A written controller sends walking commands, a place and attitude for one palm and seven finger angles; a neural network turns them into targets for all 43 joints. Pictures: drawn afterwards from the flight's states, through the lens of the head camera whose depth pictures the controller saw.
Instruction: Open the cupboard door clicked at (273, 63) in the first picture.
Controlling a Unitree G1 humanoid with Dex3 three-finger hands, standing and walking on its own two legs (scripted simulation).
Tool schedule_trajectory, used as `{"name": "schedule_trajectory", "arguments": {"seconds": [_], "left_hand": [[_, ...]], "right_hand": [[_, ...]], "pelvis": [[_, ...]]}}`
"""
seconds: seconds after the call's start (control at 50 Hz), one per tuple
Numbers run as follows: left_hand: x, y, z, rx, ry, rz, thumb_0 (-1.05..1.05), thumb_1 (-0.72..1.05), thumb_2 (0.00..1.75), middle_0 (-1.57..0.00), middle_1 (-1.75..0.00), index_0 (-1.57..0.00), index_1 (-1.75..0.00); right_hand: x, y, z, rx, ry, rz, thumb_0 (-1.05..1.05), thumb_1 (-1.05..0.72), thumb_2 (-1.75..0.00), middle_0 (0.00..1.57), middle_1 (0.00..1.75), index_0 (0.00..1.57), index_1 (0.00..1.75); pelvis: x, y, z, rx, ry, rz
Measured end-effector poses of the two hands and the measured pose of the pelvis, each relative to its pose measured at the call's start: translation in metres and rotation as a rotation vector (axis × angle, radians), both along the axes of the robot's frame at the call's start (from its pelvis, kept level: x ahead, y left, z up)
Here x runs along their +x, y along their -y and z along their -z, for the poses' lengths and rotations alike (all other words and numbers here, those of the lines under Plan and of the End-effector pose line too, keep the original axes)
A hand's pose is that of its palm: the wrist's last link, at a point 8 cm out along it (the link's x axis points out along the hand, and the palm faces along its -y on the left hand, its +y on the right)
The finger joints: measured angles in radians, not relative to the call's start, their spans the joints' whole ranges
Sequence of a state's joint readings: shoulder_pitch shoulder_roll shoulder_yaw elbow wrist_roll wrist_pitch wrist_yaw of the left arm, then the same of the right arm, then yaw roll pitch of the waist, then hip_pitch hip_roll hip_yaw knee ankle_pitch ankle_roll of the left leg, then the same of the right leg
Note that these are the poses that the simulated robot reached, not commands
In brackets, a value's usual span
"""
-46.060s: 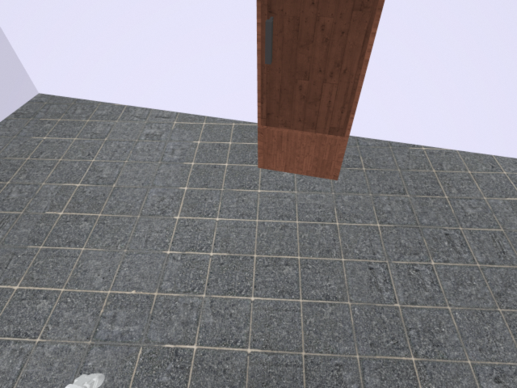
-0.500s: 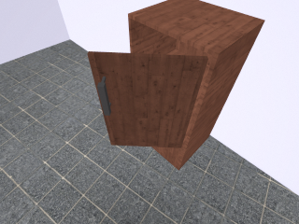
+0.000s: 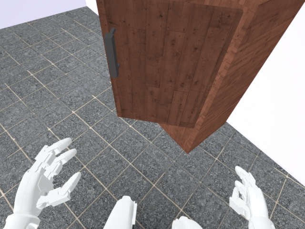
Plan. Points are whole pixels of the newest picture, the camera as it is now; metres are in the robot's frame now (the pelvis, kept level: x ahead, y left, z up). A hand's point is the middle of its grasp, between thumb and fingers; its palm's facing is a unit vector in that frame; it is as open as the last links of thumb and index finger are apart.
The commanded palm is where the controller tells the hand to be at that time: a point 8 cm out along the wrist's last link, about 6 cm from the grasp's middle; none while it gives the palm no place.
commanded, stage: raise the hand with hooked fingers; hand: left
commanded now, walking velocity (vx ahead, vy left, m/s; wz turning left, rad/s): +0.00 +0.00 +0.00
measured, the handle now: (113, 53) +0.63 +0.21 +0.07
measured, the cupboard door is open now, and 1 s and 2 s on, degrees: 42 42 42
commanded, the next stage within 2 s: move the hooked fingers beside the handle in 1.58 s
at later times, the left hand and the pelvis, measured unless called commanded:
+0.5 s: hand (56, 156) +0.25 +0.26 +0.06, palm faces -0.04 -1.00 -0.05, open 12.1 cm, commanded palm +0.24 +0.31 +0.07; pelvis +0.01 +0.03 +0.02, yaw -2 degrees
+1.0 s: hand (37, 136) +0.29 +0.31 +0.08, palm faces -0.03 -1.00 -0.06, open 13.9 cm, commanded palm +0.27 +0.36 +0.09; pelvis +0.01 +0.04 +0.03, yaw -1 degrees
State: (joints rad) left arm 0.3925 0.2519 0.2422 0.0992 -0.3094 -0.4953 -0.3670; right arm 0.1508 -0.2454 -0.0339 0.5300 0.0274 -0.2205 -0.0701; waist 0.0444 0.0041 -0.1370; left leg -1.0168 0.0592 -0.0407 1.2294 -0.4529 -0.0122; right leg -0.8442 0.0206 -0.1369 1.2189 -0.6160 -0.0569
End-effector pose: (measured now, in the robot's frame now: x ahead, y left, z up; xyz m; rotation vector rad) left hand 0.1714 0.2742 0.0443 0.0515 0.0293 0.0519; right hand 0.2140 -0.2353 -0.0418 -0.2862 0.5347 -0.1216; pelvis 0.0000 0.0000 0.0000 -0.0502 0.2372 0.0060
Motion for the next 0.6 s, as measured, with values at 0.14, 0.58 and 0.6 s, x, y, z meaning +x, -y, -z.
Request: {"name": "schedule_trajectory", "arguments": {"seconds": [0.14, 0.58, 0.6], "left_hand": [[0.041, -0.002, -0.013, 0.011, -0.013, 0.118, 0.02, 0.33, 0.66, -0.24, -0.66, -0.24, -0.67], [0.067, -0.047, -0.023, -0.003, -0.002, 0.088, 0.0, -0.18, 0.44, -0.28, -0.99, -0.28, -1.0], [0.069, -0.049, -0.025, -0.002, 0.002, 0.086, 0.0, -0.2, 0.43, -0.28, -1.01, -0.28, -1.02]], "right_hand": [[-0.044, -0.012, 0.034, 0.07, -0.158, 0.052, 0.02, -0.9, -0.9, 0.21, 0.3, 0.21, 0.3], [-0.063, -0.007, 0.002, -0.023, -0.178, 0.12, 0.02, -0.9, -0.9, 0.2, 0.3, 0.2, 0.3], [-0.059, -0.011, 0.0, -0.021, -0.168, 0.11, 0.02, -0.9, -0.9, 0.2, 0.3, 0.2, 0.3]], "pelvis": [[-0.001, -0.001, -0.003, -0.007, -0.014, 0.004], [0.007, -0.034, -0.021, -0.01, -0.02, 0.022], [0.007, -0.035, -0.021, -0.012, -0.018, 0.02]]}}
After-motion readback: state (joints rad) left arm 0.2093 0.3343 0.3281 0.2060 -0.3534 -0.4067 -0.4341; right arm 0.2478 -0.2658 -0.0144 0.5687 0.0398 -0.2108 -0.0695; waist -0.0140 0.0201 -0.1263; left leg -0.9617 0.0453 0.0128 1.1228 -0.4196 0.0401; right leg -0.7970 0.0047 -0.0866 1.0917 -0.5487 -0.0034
